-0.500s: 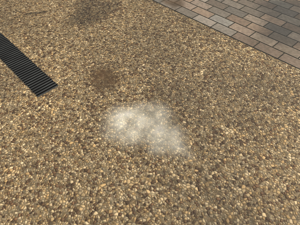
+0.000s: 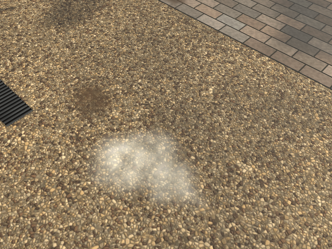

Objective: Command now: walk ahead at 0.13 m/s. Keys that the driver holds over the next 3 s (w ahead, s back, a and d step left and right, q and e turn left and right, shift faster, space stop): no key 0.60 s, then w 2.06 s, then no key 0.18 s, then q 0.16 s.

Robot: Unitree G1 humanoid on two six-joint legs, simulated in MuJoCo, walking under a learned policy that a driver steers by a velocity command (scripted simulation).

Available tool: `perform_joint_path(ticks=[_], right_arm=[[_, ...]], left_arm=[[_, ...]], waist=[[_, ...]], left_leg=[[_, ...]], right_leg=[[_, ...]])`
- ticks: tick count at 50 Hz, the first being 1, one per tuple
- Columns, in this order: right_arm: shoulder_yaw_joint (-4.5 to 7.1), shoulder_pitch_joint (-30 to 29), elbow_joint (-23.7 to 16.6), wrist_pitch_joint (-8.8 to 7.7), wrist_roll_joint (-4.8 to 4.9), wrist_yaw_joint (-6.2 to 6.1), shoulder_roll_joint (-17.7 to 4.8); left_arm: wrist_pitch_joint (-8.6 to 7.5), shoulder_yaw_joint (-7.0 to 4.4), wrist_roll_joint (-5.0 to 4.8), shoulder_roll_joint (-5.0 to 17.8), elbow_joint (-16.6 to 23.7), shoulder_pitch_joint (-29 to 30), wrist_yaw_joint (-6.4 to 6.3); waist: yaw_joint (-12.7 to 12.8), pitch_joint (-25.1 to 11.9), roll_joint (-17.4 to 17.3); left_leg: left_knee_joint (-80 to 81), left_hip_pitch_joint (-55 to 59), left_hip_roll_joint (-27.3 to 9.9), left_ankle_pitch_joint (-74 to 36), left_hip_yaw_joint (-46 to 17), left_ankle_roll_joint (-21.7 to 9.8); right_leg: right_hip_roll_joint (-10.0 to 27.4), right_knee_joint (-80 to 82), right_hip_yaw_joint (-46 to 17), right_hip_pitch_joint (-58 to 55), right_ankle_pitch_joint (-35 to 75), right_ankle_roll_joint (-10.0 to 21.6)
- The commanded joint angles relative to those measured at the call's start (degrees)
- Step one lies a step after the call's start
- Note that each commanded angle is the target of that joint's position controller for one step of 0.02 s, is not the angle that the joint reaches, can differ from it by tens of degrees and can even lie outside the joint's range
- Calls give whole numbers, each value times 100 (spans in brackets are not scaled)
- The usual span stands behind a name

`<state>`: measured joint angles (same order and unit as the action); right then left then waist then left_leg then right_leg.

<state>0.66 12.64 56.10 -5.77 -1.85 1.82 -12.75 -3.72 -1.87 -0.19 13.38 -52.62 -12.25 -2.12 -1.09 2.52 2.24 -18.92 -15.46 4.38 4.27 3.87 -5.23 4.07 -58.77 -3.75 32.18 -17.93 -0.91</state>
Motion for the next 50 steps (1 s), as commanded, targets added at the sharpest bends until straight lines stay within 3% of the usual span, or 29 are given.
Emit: perform_joint_path(ticks=[1, 3, 5, 7, 8, 9, 10, 11, 12, 14, 18, 30, 31, 33, 35, 38, 40, 41, 42, 44, 45, 46, 47, 48, 49, 50], right_arm=[[99, -471, -336, -51, -5, -118, -718], [132, -276, -249, 43, 57, -170, -854], [131, -216, -201, 128, 115, -206, -836], [67, -209, -172, 185, 200, -232, -633], [8, -2, -87, 189, 203, -229, -469], [-18, 183, -54, 180, 161, -228, -379], [-11, 805, 28, 191, 148, -242, -248], [-8, 598, 73, 252, 103, -304, -326], [31, 424, 71, 314, 120, -336, -458], [46, 407, 149, 398, 123, -387, -482], [40, 341, 232, 367, 158, -359, -416], [49, 427, 503, 474, 190, -393, -313], [42, 568, 595, 482, 193, -394, -256], [100, 602, 636, 491, 268, -398, -371], [110, 595, 559, 378, 338, -407, -377], [163, 1028, 597, 108, 384, -354, -515], [280, 1424, 692, 4, 400, -301, -891], [278, 1441, 680, -30, 372, -284, -846], [271, 1452, 657, -57, 336, -264, -793], [285, 1266, 557, -31, 353, -223, -817], [290, 984, 458, 21, 389, -218, -848], [284, 586, 326, 79, 398, -216, -872], [285, 356, 212, 85, 369, -227, -887], [228, 86, 32, 67, 347, -244, -661], [113, 298, -84, -38, 328, -268, -164], [166, 229, -100, -113, 394, -237, -344]], left_arm=[[162, -8, 62, 75, -43, -890, -71], [250, -42, 37, 212, 8, -589, -64], [302, -83, 33, 318, 53, -346, -62], [286, -119, 97, 340, -8, -337, -59], [274, -131, 145, 389, -22, -396, -65], [260, -151, 166, 562, -33, -518, -76], [257, -225, 80, 901, -120, -271, -86], [232, -174, 43, 500, -152, -179, -30], [201, -136, 60, 312, -167, -101, -4], [142, -140, 61, 314, -169, 13, 13], [99, -155, 3, 304, -347, -210, -3], [239, -157, -5, 205, -585, -213, 5], [253, -148, -5, 143, -675, -330, 7], [279, -210, -81, 260, -735, -409, 5], [170, -203, -132, 231, -661, -341, 5], [-136, -155, -157, 56, -496, -33, 95], [-298, -90, -151, -169, -272, 306, 198], [-346, -90, -150, -102, -191, 489, 234], [-373, -99, -154, -46, -143, 575, 264], [-385, -103, -187, 10, -145, 504, 315], [-376, -130, -220, 46, -237, 267, 327], [-345, -206, -238, 122, -493, -357, 315], [-285, -338, -179, 335, -778, -1106, 290], [-248, -502, -128, 825, -965, -2065, 244], [-269, -499, -83, 1096, -1003, -2555, 289], [-320, -325, -21, 632, -876, -2004, 282]], waist=[[409, -750, -694], [262, -770, -683], [197, -559, -686], [268, -375, -551], [280, -303, -393], [154, -268, -48], [-383, -289, 893], [-189, -255, 849], [-127, -118, 648], [-95, -128, 341], [20, -382, 17], [67, -254, -224], [60, -378, -210], [79, -15, -246], [63, 580, -277], [-134, 754, -548], [-208, 654, -1270], [-222, 687, -1184], [-209, 624, -1105], [-63, 476, -984], [149, 406, -927], [512, 232, -877], [821, -25, -701], [1178, -250, 516], [1097, -608, 1697], [784, -285, 892]], left_leg=[[574, -639, -1413, -2820, -509, -963], [659, -561, -1490, -1317, -716, -919], [684, -624, -1518, 227, -969, -838], [428, -741, -1301, 1277, -1046, -568], [231, -785, -1128, 1536, -1037, -320], [-260, -864, -827, 1620, -836, -80], [-317, -752, -368, 1578, -357, 92], [-439, -130, -371, 1281, -208, 223], [-472, -22, -383, 1159, -214, 258], [-485, 35, -455, 1008, -277, 235], [-533, 95, -546, 455, -345, 237], [-668, 291, -586, 16, -362, 319], [-650, 355, -525, 590, -293, 301], [-705, 2, -452, 2456, -302, 98], [-564, -371, -667, 3512, -660, -146], [-279, 79, -1194, 3528, -1534, -541], [343, 938, -2192, 3083, -3063, -1048], [347, 1131, -2459, 2410, -3377, -1159], [262, 1354, -2545, 1679, -3353, -1152], [141, 1384, -2466, 979, -2838, -924], [105, 921, -2203, 1000, -2331, -687], [-73, 52, -1765, 833, -1700, -400], [-709, -686, -1327, 4, -1153, -153], [-2696, -1528, -649, -77, -264, 276], [-4468, -2604, -83, 2261, -355, 424], [-5386, -3117, -418, 2443, -922, 272]], right_leg=[[71, 1113, 111, -1473, 646, -104], [44, 1593, 111, -1589, 834, -123], [-9, 2110, 137, -1697, 794, -58], [-123, 2942, 272, -2102, 892, 96], [45, 3377, 88, -2328, 1213, 192], [440, 3560, -324, -2455, 1835, 339], [566, 3609, -503, -2182, 1321, 648], [364, 3857, -468, -1577, 291, 620], [180, 3908, -354, -1395, -12, 484], [16, 3747, -180, -1482, 466, 345], [-66, 3362, -31, -2005, 1633, 390], [-191, 3198, 115, -2144, 2048, 412], [-266, 3217, 190, -2204, 1429, 425], [-413, 3158, 250, -1857, -821, 578], [-298, 3253, 15, -1272, -2008, 739], [-328, 2637, 105, -532, -1460, 781], [-513, 1572, 594, 273, -548, 678], [-425, 1384, 541, 557, -562, 707], [-347, 1226, 473, 738, -861, 731], [-215, 1624, 488, 455, -1046, 767], [-274, 2308, 633, -390, -558, 780], [-514, 2942, 829, -1902, 218, 773], [-600, 2917, 671, -3172, 668, 758], [445, 3835, -1048, -4018, 81, 1158], [1685, 4730, -3505, -4756, 164, 1857], [1824, 4639, -3501, -4440, 222, 1845]])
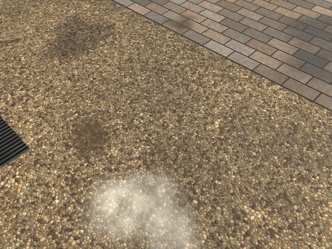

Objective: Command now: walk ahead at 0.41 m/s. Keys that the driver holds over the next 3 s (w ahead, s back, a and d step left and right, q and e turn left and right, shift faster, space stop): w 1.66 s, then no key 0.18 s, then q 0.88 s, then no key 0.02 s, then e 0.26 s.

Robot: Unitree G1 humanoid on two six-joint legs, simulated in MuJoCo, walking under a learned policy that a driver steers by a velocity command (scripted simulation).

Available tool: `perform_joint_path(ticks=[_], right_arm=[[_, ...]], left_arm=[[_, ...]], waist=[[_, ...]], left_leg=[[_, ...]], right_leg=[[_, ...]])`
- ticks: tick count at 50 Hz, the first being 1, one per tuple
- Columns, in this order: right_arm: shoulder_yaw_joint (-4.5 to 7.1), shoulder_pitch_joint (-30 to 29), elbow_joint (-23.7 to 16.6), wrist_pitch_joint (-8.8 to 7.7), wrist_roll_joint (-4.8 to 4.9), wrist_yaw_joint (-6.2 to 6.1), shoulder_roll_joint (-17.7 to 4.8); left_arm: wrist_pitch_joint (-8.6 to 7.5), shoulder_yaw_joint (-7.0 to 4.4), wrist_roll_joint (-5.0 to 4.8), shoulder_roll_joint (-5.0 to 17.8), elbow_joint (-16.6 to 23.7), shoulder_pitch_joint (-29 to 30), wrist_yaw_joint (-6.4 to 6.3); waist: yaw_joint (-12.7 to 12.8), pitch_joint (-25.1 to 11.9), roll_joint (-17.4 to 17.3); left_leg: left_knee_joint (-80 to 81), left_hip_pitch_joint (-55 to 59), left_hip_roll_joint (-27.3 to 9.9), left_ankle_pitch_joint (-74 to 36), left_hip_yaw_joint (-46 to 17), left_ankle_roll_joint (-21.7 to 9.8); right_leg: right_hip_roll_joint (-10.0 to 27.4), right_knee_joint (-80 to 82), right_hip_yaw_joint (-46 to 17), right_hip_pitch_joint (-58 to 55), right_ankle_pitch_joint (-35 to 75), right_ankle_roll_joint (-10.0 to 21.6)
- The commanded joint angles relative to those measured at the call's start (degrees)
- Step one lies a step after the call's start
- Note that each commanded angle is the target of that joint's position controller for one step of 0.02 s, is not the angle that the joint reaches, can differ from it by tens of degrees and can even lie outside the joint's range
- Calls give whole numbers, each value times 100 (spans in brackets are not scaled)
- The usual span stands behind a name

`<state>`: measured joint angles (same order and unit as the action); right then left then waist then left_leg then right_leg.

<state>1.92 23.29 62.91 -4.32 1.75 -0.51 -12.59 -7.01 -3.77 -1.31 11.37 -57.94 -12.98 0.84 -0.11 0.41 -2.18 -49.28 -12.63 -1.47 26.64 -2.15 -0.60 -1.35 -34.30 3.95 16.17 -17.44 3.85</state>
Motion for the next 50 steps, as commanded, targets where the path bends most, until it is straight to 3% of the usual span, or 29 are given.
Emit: perform_joint_path(ticks=[1, 3, 4, 5, 7, 11, 17, 19, 20, 21, 22, 23, 24, 25, 26, 27, 28, 29, 31, 34, 37, 40, 46, 48, 49, 50], right_arm=[[65, -862, -783, -304, 110, 49, -438], [164, -946, -760, -306, 33, 42, -527], [218, -934, -748, -262, 6, 56, -565], [221, -908, -740, -212, 7, 78, -450], [210, -1161, -829, -118, -26, 95, -293], [139, -2344, -1280, -89, -65, 102, -210], [75, -3281, -1635, -134, -4, 257, -304], [100, -3300, -1708, -184, -1, 323, -406], [148, -3113, -1689, -203, -4, 334, -514], [226, -2760, -1616, -208, -8, 322, -667], [353, -1922, -1382, -202, -2, 291, -885], [482, -816, -1071, -176, -15, 240, -1154], [611, 156, -901, -149, -187, 188, -1704], [491, 198, -830, -126, -186, 206, -1415], [383, -379, -877, -158, -100, 233, -1072], [294, -982, -1020, -181, -87, 237, -790], [220, -1422, -1070, -224, -141, 280, -598], [163, -1619, -1060, -269, -199, 310, -422], [148, -1519, -929, -272, -214, 326, -412], [194, -1153, -780, -275, -218, 201, -727], [205, -752, -704, -228, -200, 81, -835], [201, -427, -652, -193, -142, 36, -883], [249, 151, -424, -56, -85, 12, -977], [292, 103, -412, -2, -73, -7, -1051], [311, -5, -438, 21, -72, -10, -1105], [311, -162, -480, 48, -70, -9, -1112]], left_arm=[[-20, -41, 84, 573, -173, -1387, -2], [-8, 43, 92, 505, -4, -887, 60], [35, 100, 113, 371, -24, -910, 59], [70, 120, 132, 359, -70, -1045, 44], [99, 120, 148, 499, -140, -1283, -20], [121, 103, 177, 727, -64, -1281, -147], [130, 35, 64, 785, -226, -1675, -181], [173, -11, 65, 861, -225, -1605, -191], [194, -36, 79, 938, -196, -1515, -195], [225, -64, 98, 1023, -175, -1453, -197], [274, -63, 127, 1027, -148, -1339, -191], [284, -19, 161, 964, -46, -1189, -171], [208, 151, 191, 351, 52, -1750, -95], [35, 239, 51, 119, -60, -1902, -32], [-84, 94, -109, 653, 124, -1315, -23], [-124, 54, -178, 845, 316, -769, -55], [-99, 15, -125, 839, 365, -541, -118], [-11, -48, -30, 796, 349, -612, -176], [152, -32, -3, 491, 308, -908, -212], [236, -77, 56, 584, 553, -370, -249], [211, -94, 102, 613, 782, 329, -223], [169, -43, 77, 503, 943, 945, -151], [100, 49, -6, 515, 1297, 1884, 62], [59, 27, -17, 635, 1346, 1792, 124], [42, -20, -16, 754, 1295, 1522, 133], [29, -116, -1, 926, 1133, 932, 124]], waist=[[453, 237, 896], [197, 358, 465], [123, 317, 512], [90, 277, 626], [83, 331, 598], [240, 633, 575], [365, 876, 617], [241, 745, 642], [92, 533, 736], [-113, 205, 891], [-545, -293, 969], [-1018, -929, 918], [-867, -2002, -337], [-727, -2623, -1079], [-682, -1656, -770], [-502, -915, -363], [-247, -450, 113], [-3, -291, 69], [193, -155, -148], [174, 164, -98], [-17, 240, -20], [-218, 282, -45], [-488, 507, -74], [-336, 428, -181], [-154, 262, -268], [197, -99, -295]], left_leg=[[-2492, -3541, -93, -322, -383, -350], [-1932, -3308, -449, -1181, -180, -435], [-1703, -3081, -516, -1390, -79, -422], [-1538, -2947, -516, -1505, 18, -383], [-1208, -3055, -512, -1745, 164, -251], [400, -3014, -404, -2610, 295, -92], [1658, -2750, -229, -3039, 352, -290], [1857, -2553, -145, -2741, 392, -444], [1896, -2153, -10, -2544, 481, -526], [1851, -1568, 187, -2339, 616, -616], [1896, -518, 398, -2278, 754, -759], [1770, 1199, 65, -2360, 354, -988], [1886, 3569, -1537, -1630, -2097, -1807], [3109, 4028, -2235, -813, -4309, -2212], [3354, 3210, -1953, -494, -3706, -1836], [3494, 2140, -1760, -785, -2725, -1588], [3705, 1102, -1536, -1357, -2019, -1436], [3861, 462, -1276, -1683, -1507, -1281], [4132, -155, -1069, -1827, -1046, -1289], [4403, -308, -1041, -2097, -726, -1400], [4412, 123, -1007, -2421, -558, -1298], [4384, 380, -875, -2573, -262, -1123], [3938, 1470, -1244, -2682, -251, -1071], [3641, 1717, -1391, -3171, -292, -983], [3351, 1742, -1381, -3889, -248, -916], [2681, 1668, -1215, -4889, -74, -808]], right_leg=[[2153, 2148, -3453, -2498, 558, 1153], [1700, 2298, -2260, -2031, 1487, 802], [1476, 2337, -1797, -1905, 1953, 661], [1368, 2357, -1546, -1827, 2284, 611], [1316, 2474, -1286, -1734, 2634, 651], [1229, 2790, -986, -1298, 2526, 641], [1467, 2843, -762, -1829, 2401, 619], [1581, 2509, -681, -2223, 3092, 552], [1595, 2198, -635, -2349, 3967, 493], [1582, 1719, -599, -2440, 5022, 438], [1405, 746, -448, -2304, 5813, 328], [1173, -638, -359, -1306, 5294, 151], [326, -3047, -235, 900, 2441, -187], [-290, -4437, -999, 1962, -1318, -220], [108, -4856, -1239, 2542, -1142, -60], [441, -4698, -1011, 2573, -616, 21], [717, -4301, -876, 2268, -146, 19], [924, -3917, -893, 1856, 119, 32], [1048, -3544, -853, 1446, 234, 6], [1155, -2828, -762, 1969, 787, -188], [1142, -1770, -716, 2503, 1739, -308], [934, -700, -528, 2341, 2406, -316], [706, 307, -419, 2459, 1951, -221], [607, 503, -377, 2156, 1510, -72], [471, 571, -274, 1677, 1324, 19], [262, 686, -96, 811, 1313, 148]])
Over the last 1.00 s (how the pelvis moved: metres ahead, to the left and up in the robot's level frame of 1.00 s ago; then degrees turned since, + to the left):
0.18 -0.07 -0.01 1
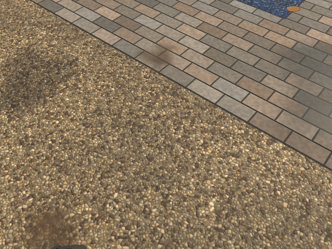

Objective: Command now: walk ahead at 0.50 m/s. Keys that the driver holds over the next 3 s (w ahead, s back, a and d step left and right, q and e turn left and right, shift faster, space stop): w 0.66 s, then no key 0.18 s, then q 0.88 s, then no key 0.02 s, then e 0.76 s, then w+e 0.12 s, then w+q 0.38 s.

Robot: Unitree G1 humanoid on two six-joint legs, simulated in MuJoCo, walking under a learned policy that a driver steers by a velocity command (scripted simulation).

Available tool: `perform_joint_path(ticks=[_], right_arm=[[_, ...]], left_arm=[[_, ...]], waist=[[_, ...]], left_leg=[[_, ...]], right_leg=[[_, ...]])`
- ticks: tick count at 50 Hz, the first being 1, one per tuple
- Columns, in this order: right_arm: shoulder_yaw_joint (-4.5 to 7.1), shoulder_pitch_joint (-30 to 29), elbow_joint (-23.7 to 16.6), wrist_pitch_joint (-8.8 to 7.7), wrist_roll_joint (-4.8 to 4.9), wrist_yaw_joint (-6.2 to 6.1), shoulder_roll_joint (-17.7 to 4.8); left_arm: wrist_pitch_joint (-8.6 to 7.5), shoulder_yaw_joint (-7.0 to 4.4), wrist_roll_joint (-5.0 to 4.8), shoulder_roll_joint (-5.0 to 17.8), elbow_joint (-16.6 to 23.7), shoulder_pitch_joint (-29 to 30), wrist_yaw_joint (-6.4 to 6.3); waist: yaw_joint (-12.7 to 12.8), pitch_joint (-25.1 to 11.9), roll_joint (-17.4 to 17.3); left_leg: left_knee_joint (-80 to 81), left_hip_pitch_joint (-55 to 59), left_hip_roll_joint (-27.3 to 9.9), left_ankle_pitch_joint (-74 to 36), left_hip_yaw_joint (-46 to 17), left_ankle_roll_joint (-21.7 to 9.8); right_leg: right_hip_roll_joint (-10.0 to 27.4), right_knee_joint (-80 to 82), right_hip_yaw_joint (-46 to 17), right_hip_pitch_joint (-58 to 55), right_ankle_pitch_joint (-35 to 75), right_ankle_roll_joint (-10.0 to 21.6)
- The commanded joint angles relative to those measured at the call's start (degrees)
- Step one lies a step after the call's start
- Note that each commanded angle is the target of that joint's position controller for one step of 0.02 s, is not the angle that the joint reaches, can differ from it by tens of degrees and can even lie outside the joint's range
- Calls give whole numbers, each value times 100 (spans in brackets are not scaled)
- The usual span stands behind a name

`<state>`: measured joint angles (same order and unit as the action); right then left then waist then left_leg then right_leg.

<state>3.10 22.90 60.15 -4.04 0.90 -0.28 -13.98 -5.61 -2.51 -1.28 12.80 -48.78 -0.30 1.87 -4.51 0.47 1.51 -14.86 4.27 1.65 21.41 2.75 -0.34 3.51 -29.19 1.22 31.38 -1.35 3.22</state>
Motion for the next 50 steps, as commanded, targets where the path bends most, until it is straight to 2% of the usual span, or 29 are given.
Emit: perform_joint_path(ticks=[1, 2, 3, 4, 5, 6, 7, 8, 10, 12, 15, 19, 24, 26, 27, 28, 29, 30, 31, 32, 33, 34, 35, 37, 38, 40, 43, 47, 50], right_arm=[[133, -189, -267, 33, -16, -28, -816], [27, -22, -430, 8, -99, -24, -533], [-157, 522, -389, -144, -56, 36, 109], [-4, 100, -391, -267, 87, 62, -558], [53, -409, -552, -341, 171, 73, -786], [64, -664, -589, -350, 137, 27, -746], [110, -765, -596, -302, 60, -5, -695], [121, -633, -575, -216, 43, -4, -580], [113, -512, -546, -86, 34, -14, -361], [135, -844, -670, -31, -8, -32, -386], [150, -1472, -882, -36, -61, -16, -374], [90, -2242, -1089, -79, -25, 54, -260], [38, -2904, -1368, -138, 34, 199, -301], [61, -2838, -1412, -179, 44, 257, -407], [104, -2612, -1370, -195, 46, 266, -508], [186, -2140, -1246, -206, 32, 258, -651], [332, -1179, -932, -202, 17, 226, -904], [461, -95, -697, -194, -53, 171, -1344], [521, 281, -563, -168, -71, 194, -1721], [364, 211, -594, -172, -23, 199, -1186], [287, -333, -703, -198, -5, 179, -923], [218, -905, -855, -209, -56, 174, -768], [163, -1261, -903, -222, -126, 195, -592], [90, -1301, -799, -244, -206, 226, -389], [88, -1232, -727, -253, -207, 214, -428], [105, -1204, -647, -246, -220, 126, -611], [97, -1209, -600, -154, -176, 18, -696], [175, -890, -495, 5, -91, -20, -983], [220, -837, -505, 130, -18, -70, -961]], left_arm=[[-112, -396, 18, 1095, -110, -1389, -19], [-95, -517, 124, 1580, -314, -2419, -74], [-80, -513, 129, 1726, -399, -2589, -21], [-91, -356, 79, 1169, -351, -2384, -18], [-98, -282, 61, 946, -239, -1867, -36], [-97, -234, 101, 837, -143, -1400, -28], [-106, -189, 148, 680, -116, -1163, -4], [-115, -143, 194, 545, -149, -1098, 15], [-136, -153, 169, 585, -258, -1243, 9], [-140, -198, 165, 779, -341, -1412, -61], [-84, -204, 148, 833, -444, -1687, -164], [-54, -208, 91, 885, -577, -2024, -220], [53, -260, 40, 946, -830, -2417, -251], [104, -302, 23, 1015, -856, -2353, -275], [128, -320, 22, 1066, -840, -2256, -281], [155, -327, 17, 1097, -811, -2116, -285], [182, -279, 35, 973, -777, -2039, -282], [185, -185, 131, 795, -643, -2102, -281], [44, 44, 129, -32, -620, -2816, -204], [-103, -68, -13, 521, -670, -2469, -173], [-187, -156, -142, 853, -487, -1900, -159], [-199, -166, -123, 886, -421, -1581, -210], [-155, -217, -14, 857, -429, -1458, -265], [18, -230, 43, 603, -515, -1827, -309], [85, -217, 52, 468, -545, -1935, -325], [161, -214, 102, 417, -456, -1747, -352], [212, -159, 155, 341, -308, -1197, -346], [275, -187, 104, 536, -106, -507, -372], [278, -218, 107, 657, 6, -260, -381]], waist=[[1076, -762, -553], [1261, -1684, 271], [942, -2309, 1654], [1067, -1911, 1056], [977, -1145, 756], [784, -778, 232], [621, -469, 122], [441, -417, 227], [329, -294, 258], [335, -90, 176], [470, 82, 139], [701, 270, 184], [854, 510, 209], [724, 436, 276], [575, 288, 350], [290, -11, 410], [-137, -565, 313], [-450, -1415, -321], [-34, -2145, -1883], [-223, -2094, -1414], [-155, -1257, -1149], [46, -768, -620], [248, -419, -398], [581, -407, -515], [658, -391, -522], [733, -341, -526], [627, -405, -551], [346, -372, -632], [302, -234, -706]], left_leg=[[-1971, -538, -1199, -4635, -318, -667], [-4025, -2107, -708, -2908, 14, -397], [-5570, -3988, 238, 1024, -424, -176], [-6192, -4625, -112, 1048, -1015, -292], [-6177, -4866, -404, 516, -846, -379], [-5899, -4606, -686, -28, -707, -374], [-5574, -4346, -853, -323, -677, -351], [-5380, -4018, -977, -516, -711, -351], [-5031, -3859, -1031, -646, -643, -292], [-4563, -4194, -1068, -1057, -607, -188], [-3593, -4587, -1048, -1930, -568, -64], [-2355, -4329, -817, -2759, -340, -58], [-1666, -4483, -698, -2394, -328, -201], [-1501, -4226, -618, -1978, -283, -338], [-1449, -3796, -498, -1784, -184, -415], [-1378, -3043, -293, -1706, 1, -517], [-1363, -1743, -153, -1794, 93, -674], [-1497, 80, -1157, -1855, -1073, -1037], [-757, 1934, -2421, -833, -3891, -1996], [-267, 1855, -2337, -128, -4405, -1871], [-197, 1126, -2167, -290, -3539, -1585], [-109, 166, -1993, -1377, -2787, -1438], [-38, -677, -1793, -2590, -2169, -1353], [52, -1385, -1560, -4119, -1422, -1288], [88, -1565, -1514, -4634, -1176, -1328], [131, -1708, -1438, -5327, -804, -1366], [88, -1755, -1159, -5424, -372, -1168], [-121, -1337, -1194, -4921, -685, -1142], [-455, -1020, -1336, -4296, -1187, -1176]], right_leg=[[-217, 89, 127, -2194, -152, 415], [1066, 66, -1524, -4157, -330, 918], [2023, 907, -4091, -5530, -1156, 1644], [1812, 1106, -3969, -5288, -1534, 1388], [1633, 1179, -3038, -4486, -1087, 1139], [1422, 1338, -2416, -3639, -521, 1022], [1219, 1525, -1962, -2973, -83, 969], [1085, 1701, -1671, -2606, 40, 935], [982, 1962, -1349, -2285, 232, 1010], [973, 2145, -1132, -2233, 402, 1054], [895, 2260, -860, -2406, 476, 968], [734, 2340, -486, -2509, 272, 802], [1079, 2007, -490, -3367, 364, 766], [1213, 1731, -508, -3621, 802, 681], [1210, 1481, -474, -3654, 1427, 618], [1096, 943, -348, -3597, 2390, 527], [781, -143, -121, -3248, 2863, 373], [413, -1971, 145, -2009, 1376, 158], [-709, -3965, -36, 284, -2614, -208], [-512, -4728, -838, 961, -3170, -102], [-201, -4841, -743, 1377, -2725, 10], [96, -4605, -565, 1120, -2184, -2], [253, -4268, -494, 753, -1925, -60], [370, -3874, -498, -23, -1836, -121], [352, -3663, -441, -160, -1803, -170], [313, -3062, -375, -133, -1402, -287], [225, -1699, -239, -437, -489, -360], [-79, -841, -234, -484, -223, -426], [-161, -467, -350, -323, -658, -398]])
Over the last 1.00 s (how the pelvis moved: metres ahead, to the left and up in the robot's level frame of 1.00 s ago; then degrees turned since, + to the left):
0.53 0.00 0.00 0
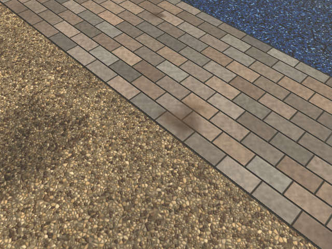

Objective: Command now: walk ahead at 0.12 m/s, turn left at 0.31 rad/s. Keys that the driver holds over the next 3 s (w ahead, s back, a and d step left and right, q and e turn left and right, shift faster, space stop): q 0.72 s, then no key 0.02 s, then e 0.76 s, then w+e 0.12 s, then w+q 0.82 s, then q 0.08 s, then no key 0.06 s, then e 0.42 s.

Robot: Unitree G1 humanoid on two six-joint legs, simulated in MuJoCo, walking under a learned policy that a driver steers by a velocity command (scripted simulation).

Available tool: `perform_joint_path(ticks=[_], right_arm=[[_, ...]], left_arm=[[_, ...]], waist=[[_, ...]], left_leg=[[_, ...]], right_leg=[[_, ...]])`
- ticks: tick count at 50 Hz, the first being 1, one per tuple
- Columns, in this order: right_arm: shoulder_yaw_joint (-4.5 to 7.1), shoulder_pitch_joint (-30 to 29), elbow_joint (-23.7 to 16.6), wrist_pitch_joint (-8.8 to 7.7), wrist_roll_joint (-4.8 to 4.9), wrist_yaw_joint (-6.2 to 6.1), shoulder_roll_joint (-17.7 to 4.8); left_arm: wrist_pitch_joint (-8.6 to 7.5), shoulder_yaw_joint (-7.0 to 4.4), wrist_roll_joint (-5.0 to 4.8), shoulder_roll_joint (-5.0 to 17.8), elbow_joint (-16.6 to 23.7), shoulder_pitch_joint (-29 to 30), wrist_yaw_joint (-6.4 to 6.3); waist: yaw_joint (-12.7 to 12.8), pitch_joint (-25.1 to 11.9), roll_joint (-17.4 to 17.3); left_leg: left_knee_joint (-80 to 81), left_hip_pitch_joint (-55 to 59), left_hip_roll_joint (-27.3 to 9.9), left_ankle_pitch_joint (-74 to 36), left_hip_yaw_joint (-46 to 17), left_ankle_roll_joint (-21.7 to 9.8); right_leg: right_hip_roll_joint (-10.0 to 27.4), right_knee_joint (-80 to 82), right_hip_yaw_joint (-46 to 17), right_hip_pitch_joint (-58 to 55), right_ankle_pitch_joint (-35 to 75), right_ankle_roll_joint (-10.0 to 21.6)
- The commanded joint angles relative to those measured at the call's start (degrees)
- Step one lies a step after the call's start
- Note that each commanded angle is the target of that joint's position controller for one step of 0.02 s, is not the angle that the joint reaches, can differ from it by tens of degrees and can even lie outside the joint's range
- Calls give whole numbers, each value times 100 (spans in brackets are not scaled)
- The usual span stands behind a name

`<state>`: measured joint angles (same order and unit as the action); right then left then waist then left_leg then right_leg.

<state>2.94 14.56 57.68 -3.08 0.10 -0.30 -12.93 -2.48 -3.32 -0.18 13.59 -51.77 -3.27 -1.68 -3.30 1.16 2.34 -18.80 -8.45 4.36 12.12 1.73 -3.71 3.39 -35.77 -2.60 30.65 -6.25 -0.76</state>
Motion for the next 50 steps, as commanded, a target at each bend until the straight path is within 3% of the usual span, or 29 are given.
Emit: perform_joint_path(ticks=[1, 3, 4, 5, 6, 7, 9, 11, 14, 16, 20, 22, 23, 24, 25, 26, 27, 28, 29, 30, 32, 38, 43, 45, 46, 47, 48, 49, 50], right_arm=[[249, -47, -295, 69, 88, -99, -1049], [251, -240, -449, 129, 138, -158, -1002], [177, -263, -638, 114, 54, -171, -755], [97, 244, -652, 83, -25, -165, -332], [159, 343, -695, 95, 48, -163, -643], [296, 124, -715, 164, 147, -152, -1013], [361, -65, -764, 402, 149, -211, -983], [362, -68, -863, 572, 121, -221, -807], [325, -233, -1086, 613, 117, -188, -661], [284, -401, -1224, 600, 99, -128, -622], [325, -484, -1386, 624, 95, 13, -817], [366, -195, -1327, 652, 67, 71, -828], [421, 28, -1246, 666, 40, 62, -904], [526, 197, -1239, 663, 23, 9, -1228], [600, 170, -1437, 659, 30, -103, -1832], [579, 258, -1551, 499, -234, -24, -1879], [557, -37, -1583, 352, -253, 4, -1778], [535, -410, -1641, 275, -118, -32, -1640], [455, -652, -1713, 267, -11, -67, -1381], [411, -749, -1747, 275, 31, -102, -1284], [356, -561, -1742, 281, 4, -156, -1159], [359, -377, -1762, 299, 25, -229, -1226], [137, -540, -1618, 274, -146, -122, -821], [79, -615, -1502, 267, -129, -74, -800], [70, -515, -1420, 252, -102, -62, -825], [87, -393, -1394, 214, -120, -73, -906], [136, -174, -1412, 177, -196, -87, -1032], [160, -180, -1452, 157, -177, -118, -1001], [182, -452, -1489, 173, -159, -171, -1050]], left_arm=[[-57, -162, 0, 638, 297, -32, -19], [-132, -248, 48, 818, 142, -529, -18], [-146, -336, 155, 1184, 117, -862, -69], [-57, -392, 177, 1475, 161, -939, -135], [-16, -305, 147, 1130, 189, -1111, -123], [-15, -226, 137, 889, 311, -873, -116], [22, -179, 97, 774, 489, -226, -133], [82, -176, 163, 811, 493, 13, -141], [127, -209, 166, 913, 421, -4, -201], [138, -246, 134, 1042, 414, 41, -220], [177, -311, 37, 1257, 382, -5, -187], [219, -324, -74, 1277, 369, 90, -164], [247, -306, -106, 1147, 287, -76, -141], [286, -262, -54, 886, 194, -334, -83], [300, -172, 221, 561, 436, -298, -25], [247, -233, 166, 743, 719, 421, -71], [256, -298, 21, 930, 742, 533, -115], [270, -341, -2, 987, 647, 329, -166], [292, -378, 46, 1040, 493, 170, -223], [291, -393, 89, 1038, 471, 50, -239], [243, -392, 61, 938, 497, -21, -211], [184, -303, 18, 786, 589, 61, -139], [162, -180, -5, 680, 463, -117, 22], [130, -147, -10, 660, 394, -269, 85], [112, -135, 26, 720, 401, -272, 108], [101, -165, 82, 970, 449, -266, 102], [107, -238, 86, 1413, 538, -243, 82], [133, -297, -9, 1555, 506, -160, 103], [142, -285, -58, 1401, 545, -144, 128]], waist=[[246, -316, -812], [564, -490, -664], [568, -983, -132], [332, -1279, 1167], [526, -1684, 1325], [467, -1483, 759], [298, -956, 374], [194, -625, 518], [245, -545, 660], [292, -675, 647], [311, -765, 713], [110, -726, 627], [62, -721, 442], [92, -526, -501], [374, -368, -2231], [-92, -695, -1782], [85, -473, -1242], [292, -366, -1063], [363, -391, -928], [432, -414, -958], [428, -580, -933], [279, -598, -1021], [205, -584, -1031], [342, -438, -907], [401, -332, -773], [330, -387, -594], [67, -478, -78], [-41, -509, 507], [130, -460, 631]], left_leg=[[-228, 321, -1609, -3101, -1268, -791], [-829, 28, -1261, -2408, -1343, -447], [-1687, -590, -835, -1565, -1040, -149], [-3020, -2131, 40, 1680, -437, 253], [-4204, -2637, 50, 3077, -494, 452], [-4882, -2802, -229, 2768, -656, 491], [-5062, -2861, -549, 1956, -606, 645], [-4876, -2408, -586, 1448, -385, 719], [-4065, -2159, -649, 1096, -166, 725], [-3417, -1812, -732, 935, -92, 668], [-2486, -1241, -692, 782, 143, 460], [-1552, -656, -553, 258, 347, 232], [-1090, -187, -428, 14, 303, 45], [-318, 369, -947, -828, -668, -309], [-253, 869, -2392, -2744, -2689, -1087], [175, 185, -2685, -2072, -3250, -1757], [275, 52, -2322, -1436, -2768, -1483], [244, -33, -2022, -1037, -2367, -1089], [188, -75, -1842, -885, -2136, -838], [163, -222, -1723, -1013, -1991, -783], [130, -100, -1606, -1245, -1940, -810], [50, 355, -1548, -955, -2118, -840], [-3, -365, -1477, -1109, -1775, -884], [-147, -508, -1395, -998, -1667, -756], [-223, -533, -1272, -930, -1591, -567], [-395, -515, -1098, -743, -1520, -339], [-793, -578, -720, -385, -1206, -135], [-966, -542, -317, -202, -703, 57], [-1212, -388, -232, -132, -477, 187]], right_leg=[[-181, 404, 11, -360, -239, 31], [-151, 1367, 28, -1391, 904, 207], [638, 1214, -581, -2509, 2605, 504], [1820, 945, -1583, -3827, 4635, 1366], [2372, 1173, -2281, -3847, 4252, 1914], [2112, 1312, -1943, -3531, 3404, 1801], [1621, 1597, -1148, -2679, 1806, 1411], [1335, 1948, -578, -1815, 884, 1321], [1290, 2121, -90, -1676, 677, 1380], [1369, 2098, 114, -1731, 765, 1368], [1592, 1926, 260, -1932, 597, 1223], [1531, 1558, 461, -1791, 187, 926], [1365, 1149, 643, -1530, -257, 634], [900, 18, 1151, -722, -1063, 137], [63, -1872, 1424, 936, -3319, -414], [-235, -2730, 302, 1075, -3346, -330], [-145, -3001, 60, 1131, -2748, -201], [-76, -2948, -34, 1179, -2140, -121], [-18, -2926, -82, 1083, -1815, -125], [-66, -2976, -75, 905, -1543, -152], [-188, -2964, -98, 752, -1224, -180], [-226, -1483, -206, 572, -978, -354], [-43, -365, 57, -1045, -1115, -316], [-121, 568, 202, -1628, -648, -189], [-134, 1252, 179, -1884, 14, -97], [69, 1257, -126, -2104, 762, 9], [449, 946, -512, -2203, 1978, 209], [508, 925, -713, -1943, 1716, 542], [564, 1160, -1017, -1630, 1208, 719]])
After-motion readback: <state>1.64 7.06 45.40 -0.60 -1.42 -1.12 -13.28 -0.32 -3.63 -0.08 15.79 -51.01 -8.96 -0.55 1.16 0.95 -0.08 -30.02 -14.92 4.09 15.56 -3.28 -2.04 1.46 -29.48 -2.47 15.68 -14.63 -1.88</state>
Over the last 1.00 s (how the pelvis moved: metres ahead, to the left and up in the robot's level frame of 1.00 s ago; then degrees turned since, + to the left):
0.50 0.03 0.01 3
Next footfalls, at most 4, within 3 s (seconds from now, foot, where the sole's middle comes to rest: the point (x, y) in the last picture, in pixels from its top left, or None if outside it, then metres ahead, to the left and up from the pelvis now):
0.08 right None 0.16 -0.12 -0.78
0.48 left None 0.05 0.13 -0.78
0.94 right None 0.16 -0.09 -0.78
1.48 right None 0.12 -0.13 -0.78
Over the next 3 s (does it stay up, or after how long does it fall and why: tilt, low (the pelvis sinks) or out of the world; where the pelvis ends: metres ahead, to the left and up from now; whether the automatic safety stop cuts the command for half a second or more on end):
stays up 0.59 0.14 -0.01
